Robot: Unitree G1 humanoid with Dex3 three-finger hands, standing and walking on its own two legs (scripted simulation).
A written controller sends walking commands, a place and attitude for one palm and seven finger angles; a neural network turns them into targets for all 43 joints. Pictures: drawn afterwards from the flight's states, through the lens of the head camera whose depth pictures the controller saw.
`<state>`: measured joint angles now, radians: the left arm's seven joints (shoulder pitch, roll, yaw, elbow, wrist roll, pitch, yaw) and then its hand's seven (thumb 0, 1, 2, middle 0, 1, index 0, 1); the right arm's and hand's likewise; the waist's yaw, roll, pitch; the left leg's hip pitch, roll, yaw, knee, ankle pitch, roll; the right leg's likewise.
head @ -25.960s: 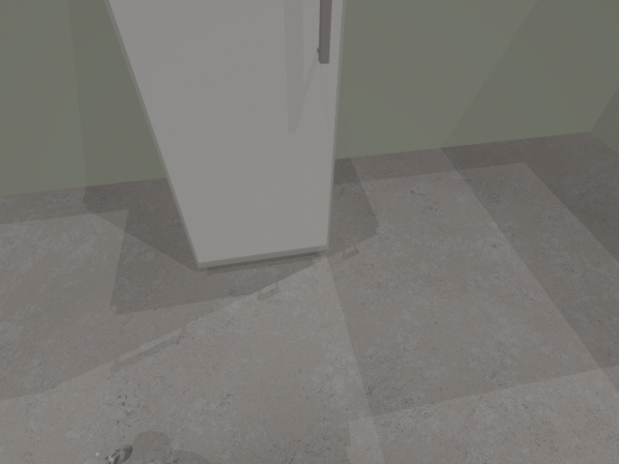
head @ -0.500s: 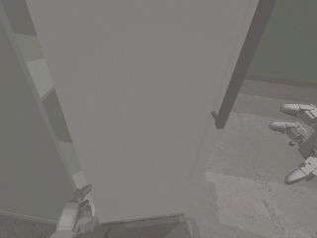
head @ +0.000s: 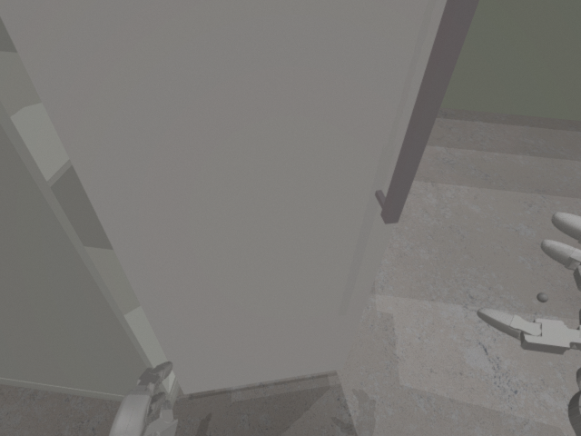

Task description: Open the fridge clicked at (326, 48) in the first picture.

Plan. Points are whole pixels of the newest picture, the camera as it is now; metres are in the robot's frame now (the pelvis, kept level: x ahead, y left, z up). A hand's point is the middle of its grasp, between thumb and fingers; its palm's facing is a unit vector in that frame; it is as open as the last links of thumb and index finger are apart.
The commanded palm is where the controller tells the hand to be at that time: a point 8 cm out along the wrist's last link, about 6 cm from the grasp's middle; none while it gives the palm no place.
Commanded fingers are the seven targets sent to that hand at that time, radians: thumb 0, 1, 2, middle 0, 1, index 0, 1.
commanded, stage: draw the hand back to the body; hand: right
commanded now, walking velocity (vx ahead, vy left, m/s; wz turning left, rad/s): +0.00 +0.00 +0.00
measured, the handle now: (417, 102) +0.45 -0.16 +0.27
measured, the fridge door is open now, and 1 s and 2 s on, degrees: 73 73 73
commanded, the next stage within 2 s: step back with the hand held close in 0.78 s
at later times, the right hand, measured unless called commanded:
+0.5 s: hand (545, 312) +0.21 -0.27 +0.15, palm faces +0.47 +0.80 -0.37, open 8.0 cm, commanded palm +0.16 -0.30 +0.17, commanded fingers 0.00 -0.90 -0.90 0.20 0.30 0.20 0.30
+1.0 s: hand (545, 304) +0.21 -0.26 +0.17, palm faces +0.46 +0.79 -0.40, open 7.5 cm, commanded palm +0.15 -0.29 +0.17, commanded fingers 0.00 -0.90 -0.90 0.20 0.30 0.20 0.30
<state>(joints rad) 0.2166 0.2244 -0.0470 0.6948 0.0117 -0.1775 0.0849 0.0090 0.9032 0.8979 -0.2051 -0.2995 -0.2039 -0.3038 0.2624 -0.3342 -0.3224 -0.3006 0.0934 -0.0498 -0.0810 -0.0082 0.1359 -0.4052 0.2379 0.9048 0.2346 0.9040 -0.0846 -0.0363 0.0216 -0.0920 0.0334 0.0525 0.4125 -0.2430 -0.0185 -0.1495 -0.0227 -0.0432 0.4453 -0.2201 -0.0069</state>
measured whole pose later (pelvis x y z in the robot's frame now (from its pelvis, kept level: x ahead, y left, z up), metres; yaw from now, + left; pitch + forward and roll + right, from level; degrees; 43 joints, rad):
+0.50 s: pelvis +0.02 +0.00 +0.00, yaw +0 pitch -5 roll +0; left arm 0.19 0.23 -0.01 0.65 0.02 -0.11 0.08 0.01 0.90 0.90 -0.20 -0.30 -0.20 -0.30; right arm 0.43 -0.35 -0.34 -0.37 0.07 -0.04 -0.10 0.01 -0.74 -0.83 0.21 0.39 0.21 0.39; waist -0.09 -0.04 0.01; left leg -0.03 0.03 0.05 0.37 -0.25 -0.02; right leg -0.09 -0.02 -0.05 0.41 -0.24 0.00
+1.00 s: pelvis +0.01 +0.01 +0.00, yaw +0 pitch -3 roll +1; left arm 0.19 0.23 -0.02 0.64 0.02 -0.07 0.08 0.01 0.90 0.90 -0.20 -0.30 -0.20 -0.30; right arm 0.41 -0.37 -0.37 -0.37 0.06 -0.09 -0.10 0.02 -0.88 -0.90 0.21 0.30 0.21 0.30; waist -0.06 -0.05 0.01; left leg -0.07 0.01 0.06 0.36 -0.23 -0.01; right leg -0.15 -0.04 -0.03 0.44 -0.23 0.00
